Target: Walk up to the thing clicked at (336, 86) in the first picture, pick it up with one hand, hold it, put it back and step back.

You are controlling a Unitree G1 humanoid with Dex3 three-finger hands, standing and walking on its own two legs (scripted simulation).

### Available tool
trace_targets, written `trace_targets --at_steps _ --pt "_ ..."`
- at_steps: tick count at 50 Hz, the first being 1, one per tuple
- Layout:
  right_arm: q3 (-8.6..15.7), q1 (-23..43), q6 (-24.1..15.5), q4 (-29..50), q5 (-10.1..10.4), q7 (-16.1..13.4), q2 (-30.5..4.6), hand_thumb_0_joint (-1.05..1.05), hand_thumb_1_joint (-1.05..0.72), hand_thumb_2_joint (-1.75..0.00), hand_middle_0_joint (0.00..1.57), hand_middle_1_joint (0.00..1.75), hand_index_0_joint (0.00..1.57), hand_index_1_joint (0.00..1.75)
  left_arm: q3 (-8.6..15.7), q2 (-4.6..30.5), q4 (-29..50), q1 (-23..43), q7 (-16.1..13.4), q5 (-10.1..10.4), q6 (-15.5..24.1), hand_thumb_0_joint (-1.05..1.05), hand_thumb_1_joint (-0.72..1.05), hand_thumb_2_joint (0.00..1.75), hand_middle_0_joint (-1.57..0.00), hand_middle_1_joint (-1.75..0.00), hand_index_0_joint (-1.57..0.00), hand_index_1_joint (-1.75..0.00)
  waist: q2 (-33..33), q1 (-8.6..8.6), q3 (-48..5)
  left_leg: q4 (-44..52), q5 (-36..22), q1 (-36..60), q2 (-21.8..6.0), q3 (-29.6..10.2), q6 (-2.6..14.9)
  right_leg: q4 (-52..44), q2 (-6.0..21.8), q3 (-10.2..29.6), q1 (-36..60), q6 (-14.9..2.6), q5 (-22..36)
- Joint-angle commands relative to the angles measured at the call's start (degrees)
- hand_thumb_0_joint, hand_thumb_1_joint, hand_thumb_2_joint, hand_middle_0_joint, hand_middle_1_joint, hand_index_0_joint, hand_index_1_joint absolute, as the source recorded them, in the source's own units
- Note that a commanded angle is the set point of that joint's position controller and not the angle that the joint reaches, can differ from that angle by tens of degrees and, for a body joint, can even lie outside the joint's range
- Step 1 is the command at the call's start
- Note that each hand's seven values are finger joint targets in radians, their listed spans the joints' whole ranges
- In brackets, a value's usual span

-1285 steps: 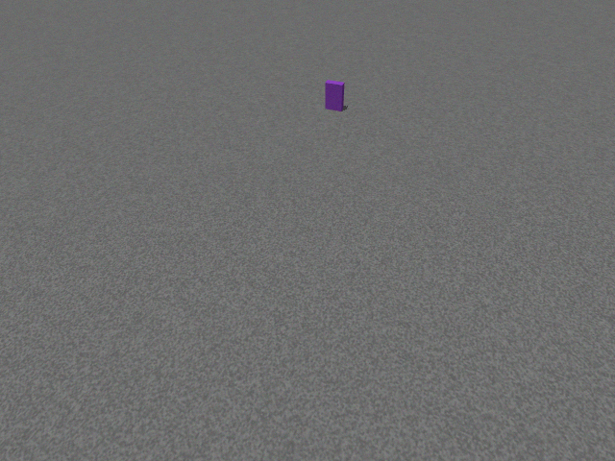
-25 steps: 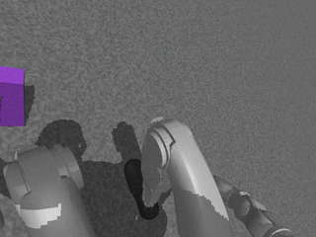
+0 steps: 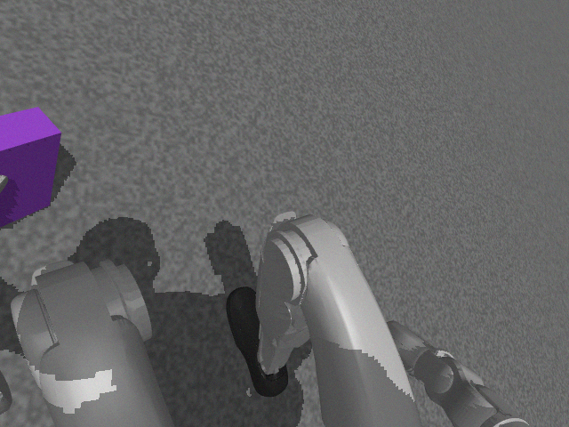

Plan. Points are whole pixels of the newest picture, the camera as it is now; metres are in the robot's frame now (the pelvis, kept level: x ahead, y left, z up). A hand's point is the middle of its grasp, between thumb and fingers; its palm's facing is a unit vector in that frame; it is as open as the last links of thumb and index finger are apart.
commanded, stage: settle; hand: left
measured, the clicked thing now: out of the picture +0.46 +0.25 -0.19
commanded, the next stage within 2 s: lift in 1.62 s
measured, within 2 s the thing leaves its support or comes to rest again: neither
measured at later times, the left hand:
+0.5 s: hand out of the picture +0.43 +0.32 -0.03, palm faces +0.28 -0.96 -0.03, open 8.8 cm
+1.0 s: hand out of the picture +0.44 +0.31 +0.04, palm faces +0.28 -0.96 -0.04, open 8.8 cm
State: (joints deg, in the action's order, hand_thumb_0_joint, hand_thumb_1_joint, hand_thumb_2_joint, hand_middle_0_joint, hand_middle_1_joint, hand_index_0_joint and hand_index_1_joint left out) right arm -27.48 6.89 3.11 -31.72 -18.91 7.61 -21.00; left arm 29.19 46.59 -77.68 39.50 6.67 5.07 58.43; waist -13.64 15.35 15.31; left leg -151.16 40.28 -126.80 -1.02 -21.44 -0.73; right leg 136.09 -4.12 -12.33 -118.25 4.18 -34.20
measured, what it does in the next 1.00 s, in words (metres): rises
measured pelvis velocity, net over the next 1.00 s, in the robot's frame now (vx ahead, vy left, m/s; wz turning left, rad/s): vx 0.02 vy -0.02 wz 0.15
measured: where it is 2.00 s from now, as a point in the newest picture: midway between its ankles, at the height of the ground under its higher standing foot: (196, 399)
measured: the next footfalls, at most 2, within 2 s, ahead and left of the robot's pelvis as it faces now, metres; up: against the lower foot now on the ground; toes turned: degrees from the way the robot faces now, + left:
none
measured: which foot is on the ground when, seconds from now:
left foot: down 0.00-1.00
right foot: down 0.00-1.00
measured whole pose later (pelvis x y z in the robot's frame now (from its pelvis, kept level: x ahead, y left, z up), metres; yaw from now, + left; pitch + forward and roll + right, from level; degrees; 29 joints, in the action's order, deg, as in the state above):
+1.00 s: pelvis +0.02 -0.02 +0.06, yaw +9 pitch +30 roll -8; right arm -6.1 -5.5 3.1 -36.4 -4.8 4.3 -17.5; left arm 25.6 30.0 -52.0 38.8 15.5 7.8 32.3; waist -0.8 8.0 -4.2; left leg -135.6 39.7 -126.6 -1.1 -9.4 -1.7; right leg 130.5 0.5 -4.0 -122.5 2.1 -38.4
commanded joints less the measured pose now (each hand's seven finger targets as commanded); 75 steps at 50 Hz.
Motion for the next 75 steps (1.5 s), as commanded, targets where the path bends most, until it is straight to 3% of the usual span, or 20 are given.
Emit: trace_targets --at_steps 1,9,19,23,24,30,33,35,39,49,50,52,54,56,58,62,64,68,70,75 --pt "9.09 -3.39 0.59 0.69 0.35 -1.15 -20.14 0.0 -0.9 -0.9 0.2 0.3 0.2 0.3 1.06 11.14 14.83 13.5 0.41 0.72 2.61 0.0 0.19 1.2 -1.25 -1.33 -1.25 -1.35 34.41 3.57 -36.3 21.18 -6.75 24.18 -3.05 6.63 -0.8 -8.39 -1.16 -5.8 15.02 -4.85 8.69" --pt "13.25 -6.86 0.46 0.26 3.33 -1.12 -18.6 0.0 -0.89 -0.9 0.2 0.3 0.2 0.3 -3.45 4.99 23.16 13.25 2.62 1.64 -3.86 0.0 0.19 1.18 -1.26 -1.35 -1.27 -1.35 34.83 1.47 -39.42 22.99 -5.62 23.54 -2.39 8.38 -0.47 -9.2 -0.54 -4.18 11.85 -5.48 7.66" --pt "18.99 -11.36 0.67 0.61 7.86 -1.52 -15.35 0.0 -0.89 -0.89 0.2 0.3 0.2 0.3 -4.9 0.79 31.8 14.93 3.75 1.95 -12.0 0.0 0.24 1.16 -1.23 -1.33 -1.25 -1.32 32.32 -1.89 -43.73 26.33 -1.67 21.23 -1.11 11.01 0.64 -11.61 0.53 -1.43 8.67 -5.99 3.42" --pt "20.81 -12.97 0.95 0.32 9.44 -1.81 -14.49 0.0 -0.89 -0.89 0.2 0.3 0.2 0.3 -4.07 0.64 33.66 13.54 4.05 1.82 -14.81 0.0 0.21 1.12 -1.2 -1.3 -1.22 -1.29 31.64 -4.01 -45.44 28.37 -0.71 21.89 -0.82 11.56 0.7 -12.21 0.94 -0.59 7.24 -6.27 1.79" --pt "21.27 -13.25 0.96 0.61 9.79 -1.85 -14.18 0.0 -0.89 -0.89 0.2 0.3 0.2 0.3 -5.31 -2.26 33.74 12.82 4.58 2.31 -15.47 0.0 0.24 1.13 -1.2 -1.31 -1.23 -1.3 31.44 -3.65 -46.34 28.58 -1.98 22.78 -0.66 11.74 0.69 -12.52 1.17 -0.38 7.79 -6.19 2.99" --pt "23.53 -15.45 0.78 -0.69 11.94 -2.56 -13.12 0.0 -0.88 -0.89 0.2 0.3 0.2 0.3 -3.31 -2.03 33.29 12.42 5.79 3.02 -18.77 0.0 0.24 1.12 -1.19 -1.29 -1.21 -1.28 29.15 -4.72 -47.46 30.12 -2.27 22.91 -0.41 13.04 1.0 -13.9 1.7 1.35 6.95 -6.35 1.91" --pt "24.14 -16.06 0.32 -0.73 12.44 -2.9 -12.04 0.0 -0.89 -0.89 0.2 0.3 0.2 0.3 -4.81 -3.2 38.44 17.64 6.62 3.55 -19.17 0.0 0.25 1.12 -1.21 -1.31 -1.24 -1.29 29.51 -4.65 -50.68 30.36 -3.65 23.89 -0.21 14.09 1.18 -14.92 1.85 2.12 8.72 -6.39 2.57" --pt "24.76 -16.69 0.11 -1.19 13.02 -3.11 -12.01 0.0 -0.89 -0.89 0.2 0.3 0.2 0.3 -2.9 -2.45 35.15 14.14 7.11 3.63 -20.08 0.0 0.25 1.11 -1.21 -1.3 -1.24 -1.29 28.19 -5.57 -50.92 30.82 -3.9 24.16 -0.17 14.34 1.29 -15.24 2.11 2.51 8.74 -6.35 2.47" --pt "25.25 -18.18 -0.18 -1.02 13.24 -3.47 -10.85 0.0 -0.88 -0.89 0.2 0.3 0.2 0.3 -3.07 -3.36 39.9 17.56 7.84 4.22 -20.49 0.0 0.24 1.12 -1.2 -1.31 -1.23 -1.29 27.52 -6.26 -56.08 30.6 -7.55 25.2 0.07 15.76 1.38 -16.21 2.3 3.29 13.43 -6.25 5.12" --pt "26.47 -19.48 -0.75 -1.97 14.37 -4.51 -9.43 0.0 -0.89 -0.89 0.2 0.3 0.2 0.3 -0.16 -3.51 33.57 13.21 8.94 3.99 -23.1 0.0 0.25 1.13 -1.21 -1.31 -1.24 -1.29 23.08 -7.31 -55.26 32.13 -8.01 23.34 0.1 17.51 2.0 -19.26 2.78 5.06 15.94 -5.93 4.97" --pt "26.84 -19.33 -0.88 -1.76 14.24 -4.62 -9.47 0.0 -0.89 -0.89 0.2 0.3 0.2 0.3 0.11 -2.17 37.56 16.73 8.84 4.11 -22.64 0.0 0.25 1.13 -1.21 -1.3 -1.23 -1.29 23.24 -7.53 -56.35 31.82 -7.29 23.32 0.04 17.76 2.15 -19.5 2.65 5.42 15.89 -5.93 4.36" --pt "26.74 -19.47 -1.04 -1.31 14.28 -4.82 -8.71 0.0 -0.89 -0.89 0.2 0.3 0.2 0.3 -1.41 -4.27 37.66 17.4 9.31 4.09 -22.64 0.0 0.25 1.13 -1.22 -1.32 -1.25 -1.3 23.82 -7.14 -57.57 32.6 -6.93 24.25 0.01 18.04 2.13 -20.62 2.77 5.74 17.51 -5.87 4.13" --pt "27.17 -20.02 -1.22 -2.12 14.4 -4.93 -8.83 0.0 -0.89 -0.89 0.2 0.3 0.2 0.3 0.38 -2.59 36.09 16.14 9.17 3.92 -23.06 0.0 0.24 1.14 -1.24 -1.32 -1.26 -1.31 22.83 -7.8 -57.86 32.66 -7.39 24.3 0.01 18.31 2.2 -20.78 2.79 6.07 18.21 -5.8 4.29" --pt "27.16 -19.94 -1.45 -1.92 14.51 -5.06 -8.6 0.0 -0.9 -0.9 0.2 0.3 0.2 0.3 -0.57 -4.98 34.59 15.58 9.37 4.26 -23.31 0.0 0.24 1.13 -1.23 -1.31 -1.25 -1.3 21.19 -7.44 -56.91 32.84 -7.71 23.45 -0.02 18.27 2.39 -21.34 2.8 6.17 18.49 -5.72 4.75" --pt "27.67 -20.49 -1.51 -2.16 14.31 -5.29 -8.7 0.0 -0.89 -0.89 0.2 0.3 0.2 0.3 -0.1 -3.42 38.54 18.78 8.98 3.88 -22.92 0.0 0.25 1.12 -1.23 -1.3 -1.25 -1.29 23.29 -7.76 -58.79 33.43 -9.12 25.72 -0.06 18.29 2.16 -21.35 2.95 6.26 18.52 -5.87 5.88" --pt "27.68 -19.97 -1.76 -1.62 14.45 -5.33 -8.29 0.0 -0.89 -0.89 0.2 0.3 0.2 0.3 -1.54 -6.21 32.76 15.23 9.18 3.17 -23.73 0.0 0.28 1.14 -1.23 -1.31 -1.25 -1.3 22.47 -7.22 -56.4 34.59 -7.48 25.28 -0.14 18.21 2.17 -22.2 2.85 6.14 17.63 -5.93 4.18" --pt "28.0 -20.88 -1.7 -2.57 14.45 -5.59 -8.54 0.0 -0.89 -0.89 0.2 0.3 0.2 0.3 0.46 -2.78 36.92 18.43 9.1 3.22 -23.11 0.0 0.27 1.12 -1.21 -1.29 -1.23 -1.27 23.53 -7.95 -58.31 34.91 -8.46 26.93 -0.08 18.34 2.13 -22.27 3.08 6.36 18.4 -6.01 4.88" --pt "28.02 -20.46 -2.09 -2.54 14.66 -5.49 -8.06 0.0 -0.89 -0.89 0.2 0.3 0.2 0.3 -1.1 -6.47 32.52 16.2 9.17 3.44 -23.8 0.0 0.28 1.14 -1.23 -1.3 -1.25 -1.29 22.36 -7.28 -54.76 35.86 -6.29 25.89 -0.04 18.27 2.15 -22.8 3.03 6.2 16.41 -6.1 2.75" --pt "28.25 -20.68 -2.18 -2.6 14.66 -5.61 -8.4 0.0 -0.89 -0.89 0.2 0.3 0.2 0.3 -0.27 -3.98 38.41 21.0 8.82 3.33 -22.73 0.0 0.28 1.15 -1.23 -1.31 -1.26 -1.3 24.61 -7.77 -56.35 36.72 -5.85 27.75 -0.03 18.04 1.92 -22.57 3.18 6.1 15.54 -6.38 2.31" --pt "28.35 -20.93 -2.25 -2.48 14.99 -5.53 -8.05 0.0 -0.89 -0.89 0.2 0.3 0.2 0.3 -1.35 -6.48 33.79 17.63 9.18 3.19 -23.36 0.0 0.27 1.15 -1.22 -1.3 -1.24 -1.29 23.35 -7.37 -55.53 37.78 -6.11 28.1 0.12 17.77 1.81 -22.88 3.35 6.07 14.88 -6.42 2.31"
